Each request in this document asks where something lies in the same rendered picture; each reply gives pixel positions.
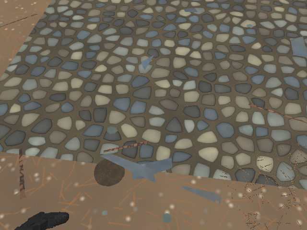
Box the robot left hand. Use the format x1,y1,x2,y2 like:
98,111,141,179
14,212,69,230

